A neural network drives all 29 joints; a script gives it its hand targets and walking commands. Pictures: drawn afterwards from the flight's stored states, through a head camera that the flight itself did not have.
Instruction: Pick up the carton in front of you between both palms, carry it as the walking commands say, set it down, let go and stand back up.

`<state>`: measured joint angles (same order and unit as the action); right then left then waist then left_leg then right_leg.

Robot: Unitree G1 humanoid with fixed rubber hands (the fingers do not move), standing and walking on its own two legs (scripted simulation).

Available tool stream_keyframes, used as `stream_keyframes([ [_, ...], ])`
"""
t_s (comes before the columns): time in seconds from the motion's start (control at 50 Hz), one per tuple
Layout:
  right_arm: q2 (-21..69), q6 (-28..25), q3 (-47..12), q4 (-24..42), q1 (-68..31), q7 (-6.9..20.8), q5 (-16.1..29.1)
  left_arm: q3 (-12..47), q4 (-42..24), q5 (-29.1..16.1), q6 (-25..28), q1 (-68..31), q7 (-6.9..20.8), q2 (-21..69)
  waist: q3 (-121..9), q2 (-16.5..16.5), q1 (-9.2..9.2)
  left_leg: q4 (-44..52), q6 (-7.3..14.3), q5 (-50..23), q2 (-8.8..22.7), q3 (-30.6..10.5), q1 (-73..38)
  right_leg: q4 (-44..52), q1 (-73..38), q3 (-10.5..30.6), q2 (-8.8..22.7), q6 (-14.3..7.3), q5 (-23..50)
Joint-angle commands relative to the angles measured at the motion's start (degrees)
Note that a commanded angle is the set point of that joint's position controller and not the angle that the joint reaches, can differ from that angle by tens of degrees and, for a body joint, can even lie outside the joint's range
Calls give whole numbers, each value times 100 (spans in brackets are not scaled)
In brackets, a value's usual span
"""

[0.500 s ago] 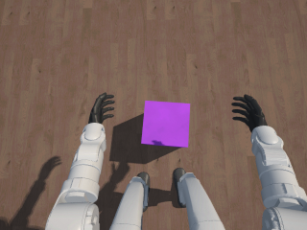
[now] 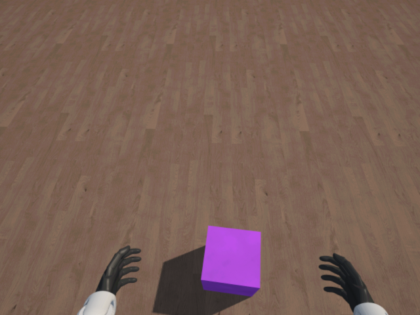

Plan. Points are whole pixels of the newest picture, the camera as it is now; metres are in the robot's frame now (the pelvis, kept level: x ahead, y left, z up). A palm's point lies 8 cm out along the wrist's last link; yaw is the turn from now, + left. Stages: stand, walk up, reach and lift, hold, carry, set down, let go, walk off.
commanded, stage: let go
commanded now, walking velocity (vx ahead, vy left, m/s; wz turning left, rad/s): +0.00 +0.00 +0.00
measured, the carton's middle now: (230, 262) +0.35 -0.04 -0.65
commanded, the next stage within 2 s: stand in 0.46 s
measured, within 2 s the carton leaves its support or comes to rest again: neither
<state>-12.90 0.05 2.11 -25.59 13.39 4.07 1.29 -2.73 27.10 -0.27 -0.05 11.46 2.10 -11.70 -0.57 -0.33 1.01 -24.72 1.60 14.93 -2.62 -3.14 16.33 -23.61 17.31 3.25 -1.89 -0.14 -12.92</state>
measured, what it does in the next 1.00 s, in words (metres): stands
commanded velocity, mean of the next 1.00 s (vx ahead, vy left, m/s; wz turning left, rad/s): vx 0.00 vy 0.00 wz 0.00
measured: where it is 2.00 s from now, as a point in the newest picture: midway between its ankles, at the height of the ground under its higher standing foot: outside the picture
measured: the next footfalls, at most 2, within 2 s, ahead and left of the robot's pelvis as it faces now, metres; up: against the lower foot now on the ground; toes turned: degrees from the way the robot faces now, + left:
none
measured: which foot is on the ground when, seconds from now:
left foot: down 0.00-1.00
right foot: down 0.00-1.00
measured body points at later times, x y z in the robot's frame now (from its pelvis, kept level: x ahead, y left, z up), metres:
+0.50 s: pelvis -0.02 -0.01 -0.01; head -0.02 -0.01 +0.44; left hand +0.14 +0.23 -0.09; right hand +0.15 -0.25 -0.08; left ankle -0.03 +0.10 -0.74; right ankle -0.02 -0.12 -0.74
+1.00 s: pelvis +0.01 -0.01 +0.00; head +0.02 -0.01 +0.45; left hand +0.14 +0.29 -0.11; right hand +0.15 -0.30 -0.10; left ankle -0.03 +0.10 -0.74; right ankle -0.02 -0.12 -0.74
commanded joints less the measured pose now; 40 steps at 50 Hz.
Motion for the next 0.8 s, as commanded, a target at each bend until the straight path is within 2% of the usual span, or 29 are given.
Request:
stream_keyframes([
  [0.0, -493, 109, 283, 401, -162, 38, -39, -159, -556, -3, -69, -136, 64, -600, -259, 430, -37, 570, -296, -1357, 203, -31, -387, 83, -1037, -241, -57, 62, 1166],
  [0.02, -455, 157, 169, 578, -201, 20, -26, -36, -612, 7, -163, 28, 84, -429, -188, 520, -153, 506, -303, -1337, 132, -7, -636, 148, -956, -300, -90, 8, 868],
  [0.04, -601, 238, 183, 733, -260, 57, -62, -83, -700, 11, -205, -115, 96, -573, -277, 426, -4, 520, -299, -1157, 238, -10, -617, 99, -1135, -322, -100, 44, 826],
  [0.06, -422, 281, 62, 545, -355, 74, -67, -83, -653, -33, -283, -121, 80, -477, 218, 56, -108, 639, -264, -824, 225, -6, -531, 170, -941, -426, -109, 35, 572],
  [0.08, -525, 382, 260, 690, -300, 60, -149, -152, -657, 69, -332, -137, 150, -638, -3, 167, -131, 574, -280, -867, 225, 43, -435, 82, -1300, -359, -100, 78, 732],
  [0.1, -648, 455, 290, 570, -228, 24, -102, -104, -490, -9, -409, 118, 190, -507, 340, 379, 29, 576, -326, -928, 237, 79, -529, 69, -1162, -316, -129, 58, 764],
  [0.14, -706, 582, 104, 756, -413, 23, -197, -45, -897, -73, -449, -266, 222, -409, 25, 280, -157, 595, -269, -484, 255, 65, -448, -28, -1621, -351, -137, 36, 535],
  [0.16, -570, 656, 270, 697, -244, 32, -201, 59, -708, -20, -577, -121, 230, -494, 357, -68, 131, 600, -222, -253, 286, 86, -563, 4, -1414, -375, -92, 94, 422],
  [0.18, -652, 684, 340, 784, -525, 29, -360, -127, -708, 5, -607, -90, 203, -426, 554, 210, -127, 591, -286, -483, 250, 61, -183, 27, -1517, -351, -94, 24, 451],
  [0.2, -613, 731, 210, 696, -536, 59, -218, -122, -592, 60, -667, -265, 187, -461, 697, 26, -45, 706, -208, 28, 294, 104, -372, 40, -1576, -387, -137, 58, 205],
  [0.24, -597, 861, 334, 581, -369, 55, -295, -78, -777, -34, -716, -342, 166, -613, 837, 269, 23, 886, -138, 57, 412, 24, -152, -75, -1563, -462, -129, 84, 408],
  [0.28, -430, 880, 273, 770, -394, 56, -346, -119, -641, -13, -798, -152, 137, -548, 539, -95, -51, 663, -123, -287, 353, -39, -622, -65, -1610, -363, -87, 85, 433],
  [0.3, -647, 874, 241, 816, -383, 22, -352, -127, -654, 4, -783, -26, 192, -519, 614, 70, -189, 551, -232, -512, 261, 108, -427, -4, -1780, -305, -81, 53, 574],
  [0.34, -621, 845, 303, 696, -400, 6, -353, -228, -824, 93, -745, -258, 196, -630, 644, 324, -81, 712, -136, -156, 294, 77, -753, -6, -1558, -394, -27, 81, 218],
  [0.36, -718, 1074, 418, 1004, -636, -111, -351, -148, -485, -50, -579, 206, 90, -480, 440, 214, -13, 380, -224, -783, 238, 155, -995, -54, -1350, -346, -171, 40, 217],
  [0.38, -501, 1158, 168, 1008, -618, -133, -273, -133, -450, -114, -486, -18, 15, -665, 557, -133, -30, 339, -130, -663, 229, 117, -726, -104, -1220, -340, -222, 97, 192],
  [0.4, -726, 1200, 238, 894, -557, -165, -392, -142, -414, -116, -498, 50, 15, -414, 352, -72, -28, 289, -182, -770, 280, 127, -1016, -179, -1231, -411, -182, 87, 244],
  [0.42, -638, 1197, 250, 882, -573, -186, -292, -117, -517, -104, -512, 84, -31, -597, 457, 128, -234, 275, -176, -966, 225, 136, -894, -128, -1197, -314, -148, 45, 205],
  [0.44, -605, 1214, 164, 1036, -423, -162, -220, -41, -646, -175, -480, -193, -26, -682, 381, 61, 107, 300, -144, -466, 176, 185, -723, -176, -1220, -336, -212, 87, 189],
  [0.46, -992, 740, 260, 112, -681, -384, -301, -374, 104, 264, -369, 135, -283, -1393, 371, 142, -303, -135, -329, 91, 205, 56, -81, 40, -525, 83, 279, 189, -116],
  [0.48, -1058, 583, 304, -24, -437, -494, -341, -348, 259, 308, -248, 283, -339, -1448, 390, 153, -208, -230, -299, 359, 183, 145, -298, 265, -311, 367, 489, 96, -621],
  [0.52, -965, 318, 237, -169, -495, -438, -360, -279, 295, 369, -143, -16, -355, -1421, 482, -397, -45, -331, -247, 751, 196, -9, -351, 582, 137, 580, 508, 28, -1759],
  [0.58, -1102, 96, 295, -447, -462, -456, -362, -129, 372, 263, -87, -272, -292, -1178, 233, 108, 34, -301, -181, 317, 340, -244, -538, 387, 258, 548, 425, -28, -1228],
  [0.6, -1166, 43, 275, -593, -495, -429, -438, -197, 535, 250, -25, -141, -292, -1235, -21, 248, -167, -88, -125, 187, 466, -342, -422, 69, -245, 306, 358, -2, -540],
  [0.64, -1142, 44, 243, -810, -482, -452, -357, -153, 730, 254, 1, -150, -307, -1246, -135, 237, -107, -191, -136, -323, 479, -278, -520, -7, -397, 397, 439, -37, 156],
  [0.66, -1233, 21, 243, -805, -482, -461, -354, -206, 696, 205, 9, 30, -306, -1337, -298, 40, -234, -187, -154, -648, 540, -375, -468, -114, -522, 267, 449, -38, 677],
  [0.7, -1248, -3, 223, -929, -527, -495, -308, -177, 883, 308, 43, -161, -390, -1521, -511, -288, -38, -299, -206, -1285, 552, -333, -585, -172, -912, 354, 532, -10, 1640],
  [0.72, -1319, -11, 162, -1124, -359, -546, -327, -228, 1006, 259, 41, 52, -368, -1514, -493, -6, -138, -244, -208, -1457, 577, -273, -822, -187, -885, 379, 518, -22, 1772],
  [0.78, -1477, -20, 160, -1249, -536, -570, -350, -154, 1199, 197, 61, 97, -409, -1492, -658, 45, -189, -377, -193, -2240, 626, -250, -932, -277, -1010, 236, 574, -12, 2472],
])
